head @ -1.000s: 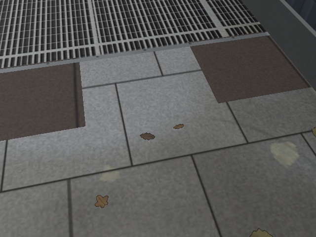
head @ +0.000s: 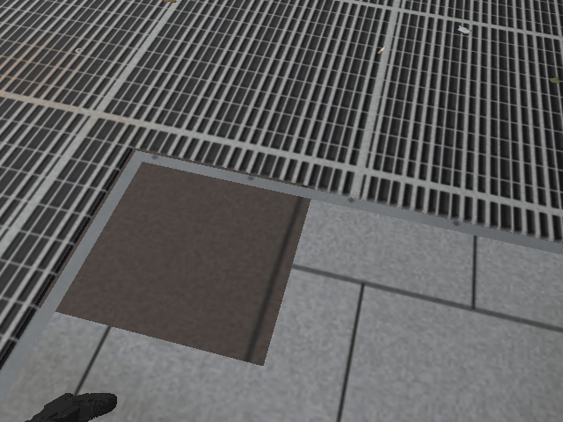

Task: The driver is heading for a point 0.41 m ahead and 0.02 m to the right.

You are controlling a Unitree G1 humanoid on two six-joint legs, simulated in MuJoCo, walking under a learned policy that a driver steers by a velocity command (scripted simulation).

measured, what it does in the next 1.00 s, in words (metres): walks ahead: right foot, then left foot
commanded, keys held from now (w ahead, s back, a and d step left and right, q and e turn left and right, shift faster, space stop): w+q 0.08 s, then w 0.18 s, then no key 0.74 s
